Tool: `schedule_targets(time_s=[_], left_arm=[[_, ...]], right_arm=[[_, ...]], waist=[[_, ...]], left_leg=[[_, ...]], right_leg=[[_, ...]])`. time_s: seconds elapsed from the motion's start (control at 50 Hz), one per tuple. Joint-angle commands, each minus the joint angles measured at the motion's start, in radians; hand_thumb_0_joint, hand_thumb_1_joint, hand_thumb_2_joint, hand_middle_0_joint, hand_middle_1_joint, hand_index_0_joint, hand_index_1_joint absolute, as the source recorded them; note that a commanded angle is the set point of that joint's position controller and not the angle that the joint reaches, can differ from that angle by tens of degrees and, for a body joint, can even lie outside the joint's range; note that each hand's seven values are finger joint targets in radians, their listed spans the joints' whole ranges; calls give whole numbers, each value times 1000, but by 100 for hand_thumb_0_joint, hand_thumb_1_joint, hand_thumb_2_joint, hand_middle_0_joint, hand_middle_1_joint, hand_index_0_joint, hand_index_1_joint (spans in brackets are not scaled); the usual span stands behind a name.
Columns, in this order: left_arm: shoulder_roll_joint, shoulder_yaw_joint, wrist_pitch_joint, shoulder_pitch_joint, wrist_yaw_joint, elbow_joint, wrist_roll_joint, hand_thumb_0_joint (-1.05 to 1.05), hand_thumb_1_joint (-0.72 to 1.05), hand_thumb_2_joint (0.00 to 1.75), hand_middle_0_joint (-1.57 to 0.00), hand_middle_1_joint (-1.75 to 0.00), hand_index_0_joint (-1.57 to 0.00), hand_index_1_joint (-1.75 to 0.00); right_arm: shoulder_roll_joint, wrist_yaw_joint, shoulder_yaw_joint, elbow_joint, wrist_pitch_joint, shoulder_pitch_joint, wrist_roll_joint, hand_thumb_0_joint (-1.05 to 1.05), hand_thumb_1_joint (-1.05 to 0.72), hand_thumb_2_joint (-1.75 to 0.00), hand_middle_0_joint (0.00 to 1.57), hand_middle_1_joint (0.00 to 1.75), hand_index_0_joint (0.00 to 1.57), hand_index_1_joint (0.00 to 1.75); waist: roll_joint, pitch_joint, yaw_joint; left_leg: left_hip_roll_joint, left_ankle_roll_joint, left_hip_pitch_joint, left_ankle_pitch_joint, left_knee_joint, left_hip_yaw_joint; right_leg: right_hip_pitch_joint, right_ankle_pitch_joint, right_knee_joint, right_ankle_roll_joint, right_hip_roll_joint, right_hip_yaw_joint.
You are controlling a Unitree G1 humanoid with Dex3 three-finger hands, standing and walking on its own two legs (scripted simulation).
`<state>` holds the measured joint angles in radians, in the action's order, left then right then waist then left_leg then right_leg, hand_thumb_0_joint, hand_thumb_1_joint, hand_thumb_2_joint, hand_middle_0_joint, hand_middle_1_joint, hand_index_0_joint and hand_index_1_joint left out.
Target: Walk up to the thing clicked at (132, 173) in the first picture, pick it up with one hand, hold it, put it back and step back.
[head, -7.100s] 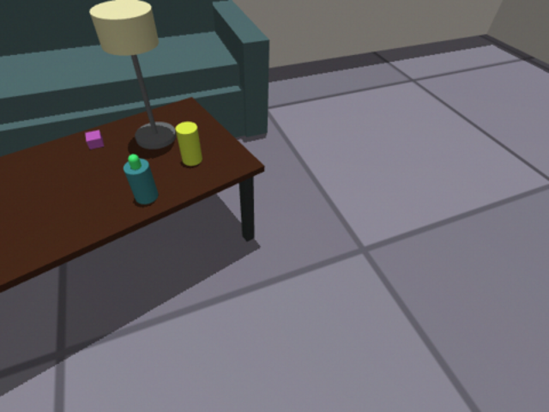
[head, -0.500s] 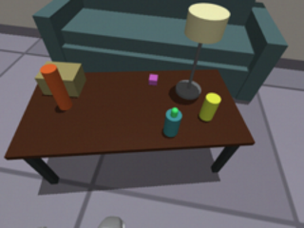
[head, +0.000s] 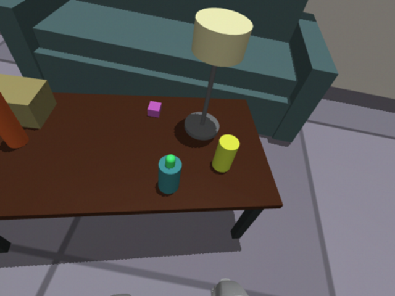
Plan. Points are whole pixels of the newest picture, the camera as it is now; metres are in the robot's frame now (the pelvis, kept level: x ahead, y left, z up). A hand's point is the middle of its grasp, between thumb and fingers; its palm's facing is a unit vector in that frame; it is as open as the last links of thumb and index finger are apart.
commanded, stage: walk up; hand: left
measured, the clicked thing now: (169, 171) +0.51 +0.05 -0.21
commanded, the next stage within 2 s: none
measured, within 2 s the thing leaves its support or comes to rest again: neither
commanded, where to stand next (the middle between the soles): +0.14 -0.19 m, yaw +5 degrees
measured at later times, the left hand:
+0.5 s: hand out of the picture +0.13 +0.11 -0.15, palm faces +0.00 -0.94 -0.33, open 7.3 cm
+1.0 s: hand out of the picture +0.13 +0.08 -0.14, palm faces +0.08 -0.87 -0.48, open 7.3 cm
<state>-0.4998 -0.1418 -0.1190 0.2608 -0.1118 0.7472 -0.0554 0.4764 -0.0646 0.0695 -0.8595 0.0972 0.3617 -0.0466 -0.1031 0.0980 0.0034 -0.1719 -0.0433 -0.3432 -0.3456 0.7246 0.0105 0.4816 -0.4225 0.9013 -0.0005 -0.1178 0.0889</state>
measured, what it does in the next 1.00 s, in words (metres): steps to the right: right foot, then left foot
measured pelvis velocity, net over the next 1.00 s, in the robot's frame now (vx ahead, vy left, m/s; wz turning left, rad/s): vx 0.08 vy -0.23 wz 0.10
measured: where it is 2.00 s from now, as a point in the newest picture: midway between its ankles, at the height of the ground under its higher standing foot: outside the picture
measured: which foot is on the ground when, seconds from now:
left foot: down 0.00-0.04, up 0.06-0.26, down 0.28-0.58, up 0.60-0.94, down 0.96-1.00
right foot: up 0.00-0.02, down 0.04-0.30, up 0.32-0.54, down 0.56-1.00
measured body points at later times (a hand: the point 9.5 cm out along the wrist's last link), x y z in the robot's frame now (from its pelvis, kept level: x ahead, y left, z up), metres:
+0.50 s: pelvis +0.07 -0.18 +0.00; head +0.10 -0.14 +0.45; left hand +0.13 +0.16 -0.13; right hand +0.11 -0.52 -0.07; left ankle +0.11 -0.02 -0.71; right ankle +0.10 -0.34 -0.67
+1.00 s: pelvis +0.08 -0.23 -0.01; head +0.14 -0.23 +0.44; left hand +0.12 +0.12 -0.11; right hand +0.24 -0.53 -0.12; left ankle +0.10 -0.09 -0.71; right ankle +0.13 -0.37 -0.71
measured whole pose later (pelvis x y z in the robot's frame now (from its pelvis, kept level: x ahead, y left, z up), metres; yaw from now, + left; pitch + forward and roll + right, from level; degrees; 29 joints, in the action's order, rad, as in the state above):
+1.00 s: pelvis +0.08 -0.23 -0.01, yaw +6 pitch -1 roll +2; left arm -0.43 -0.03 0.03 0.19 0.05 0.90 0.00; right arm 0.41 0.02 0.07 -0.89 -0.01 0.12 -0.03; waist -0.01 0.15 0.02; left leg 0.00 0.00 -0.38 -0.37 0.78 0.03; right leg 0.42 -0.41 0.86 -0.02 -0.10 0.03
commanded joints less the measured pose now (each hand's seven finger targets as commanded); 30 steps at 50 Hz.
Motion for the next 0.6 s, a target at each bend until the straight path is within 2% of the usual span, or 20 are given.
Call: schedule_targets(time_s=[0.0, 0.02, 0.04, 0.06, 0.08, 0.12, 0.2, 0.22, 0.24, 0.26, 0.28, 0.3, 0.32, 0.36, 0.4, 0.46, 0.52, 0.54, 0.56, 0.58], left_arm=[[-159, -78, 48, 217, 15, 0, -9, 0, 90, 90, -20, -30, -20, -30], [-237, -98, 59, 264, 26, -2, -32, 0, 90, 90, -20, -30, -20, -30], [-329, -94, 71, 148, 35, -64, -27, 0, 90, 90, -20, -30, -20, -30], [-346, -91, 73, 40, 39, -97, -6, 0, 90, 90, -20, -30, -20, -30], [-293, -78, 71, 15, 43, -102, 4, 0, 90, 90, -20, -30, -20, -30], [-235, -60, 75, -52, 52, -104, -8, 0, 90, 90, -20, -30, -20, -30], [-167, -21, 72, -54, 49, -126, -20, 0, 90, 90, -20, -30, -20, -30], [-160, -11, 65, -86, 48, -137, -16, 0, 90, 90, -20, -30, -20, -30], [-130, 3, 57, -115, 47, -150, -11, 0, 90, 90, -20, -30, -20, -30], [-59, 28, 58, -91, 50, -158, 6, 0, 90, 90, -20, -30, -20, -30], [-42, 31, 45, -48, 57, -152, 6, 0, 90, 90, -20, -30, -20, -30], [-157, -1, 28, 9, 67, -115, -1, 0, 90, 90, -20, -30, -20, -30], [-191, -6, 26, 28, 67, -91, 3, 0, 90, 90, -20, -30, -20, -30], [-180, -22, 42, 8, 66, -73, 10, 0, 90, 90, -20, -30, -20, -30], [-163, -21, 53, 59, 60, -37, 22, 0, 90, 90, -20, -30, -20, -30], [-109, 2, 76, 53, 56, -5, 44, 0, 90, 90, -20, -30, -20, -30], [-100, -4, 108, 122, 87, 89, 48, 0, 90, 90, -20, -30, -20, -30], [-138, -13, 121, 125, 100, 96, 39, 0, 90, 90, -20, -30, -20, -30], [-230, -17, 141, 69, 112, 59, 26, 0, 90, 90, -20, -30, -20, -30], [-304, -13, 141, -28, 113, 46, 27, 0, 90, 90, -20, -30, -20, -30]], right_arm=[[286, -32, 84, 55, -18, -74, 0, 0, -90, -90, 20, 30, 20, 30], [185, -35, 51, 59, -28, -32, 3, 0, -90, -90, 20, 30, 20, 30], [155, -50, 43, 93, -25, -51, 33, 0, -90, -90, 20, 30, 20, 30], [202, -66, 64, 79, -24, -71, 34, 0, -90, -90, 20, 30, 20, 30], [240, -58, 67, 37, -18, -44, 47, 0, -90, -90, 20, 30, 20, 30], [236, -50, 63, -39, -7, 67, 50, 0, -90, -90, 20, 30, 20, 30], [192, -37, 58, -63, 13, 163, 38, 0, -90, -90, 20, 30, 20, 30], [182, -39, 55, -78, 20, 227, 39, 0, -90, -90, 20, 30, 20, 30], [194, -49, 65, -95, 27, 301, 29, 0, -90, -90, 20, 30, 20, 30], [280, -60, 89, -80, 32, 318, 2, 0, -90, -90, 20, 30, 20, 30], [359, -69, 106, -25, 33, 239, -7, 0, -90, -90, 20, 30, 20, 30], [396, -66, 112, 7, 30, 161, 25, 0, -90, -90, 20, 30, 20, 30], [367, -64, 105, 22, 26, 79, 34, 0, -90, -90, 20, 30, 20, 30], [290, -57, 79, 24, 24, 41, 24, 0, -90, -90, 20, 30, 20, 30], [262, -34, 63, 35, 21, -4, 20, 0, -90, -90, 20, 30, 20, 30], [251, 3, 55, 58, 8, -60, 1, 0, -90, -90, 20, 30, 20, 30], [197, 30, 32, 60, -38, -101, 4, 0, -90, -90, 20, 30, 20, 30], [123, 31, 9, 58, -52, -71, 14, 0, -90, -90, 20, 30, 20, 30], [57, 32, -11, 83, -58, -66, 28, 0, -90, -90, 20, 30, 20, 30], [146, 17, 24, 73, -71, -120, 29, 0, -90, -90, 20, 30, 20, 30]], waist=[[129, -145, 143], [-158, -92, 188], [-313, -38, 134], [-207, 3, 79], [-89, 14, 55], [-133, 9, 14], [-135, -36, 3], [-116, -63, -31], [-48, -95, -75], [169, -121, -102], [219, -109, -50], [108, -129, -35], [73, -83, -4], [122, -37, 11], [218, -40, 27], [346, -80, 9], [248, -90, 56], [93, -73, 68], [-123, -57, 39], [-77, -28, 28]], left_leg=[[-12, 154, -211, -26, 104, 18], [92, 119, -406, -153, 400, 98], [225, 82, -544, -343, 518, 10], [153, 83, -450, -291, 577, -100], [136, 82, -390, -231, 556, -106], [102, 75, -312, -174, 398, -17], [152, 100, -85, -116, 58, 72], [155, 111, 44, 15, -77, 67], [134, 95, 178, 138, -200, 24], [-27, 115, 314, 73, -322, -289], [-267, 196, 334, 13, -418, -700], [-350, 270, 229, -133, -430, -758], [-315, 313, 151, -188, -411, -663], [-186, 287, 83, -81, -337, -436], [-125, 273, -1, -4, -298, -274], [-60, 246, -44, -38, -256, -133], [29, 177, -206, -42, -11, -27], [76, 141, -257, -38, 174, 23], [158, 80, -339, -175, 310, 26], [123, 73, -248, -269, 352, -113]], right_leg=[[-373, 51, -281, 10, 115, -175], [-405, -120, -434, 35, 29, -3], [-287, -170, -671, 147, -191, 504], [-182, -262, -725, 230, -242, 597], [-154, -258, -653, 248, -198, 443], [-155, -85, -493, 248, -128, 228], [-130, 251, -410, 276, -100, 136], [-85, 311, -331, 252, -81, 87], [-10, 248, -192, 205, -44, 20], [147, 122, 11, 119, 28, -31], [297, -80, 177, 55, 127, 14], [231, -175, 271, 40, 80, 107], [204, -137, 332, 40, 63, 116], [174, -46, 296, 32, 55, 125], [87, -21, 246, 18, 62, 56], [-63, -70, -23, 8, 62, -59], [-324, 81, -286, -5, 147, -145], [-338, 43, -385, 4, 98, -36], [-232, -9, -542, 95, -163, 415], [-50, -79, -598, 233, -272, 598]])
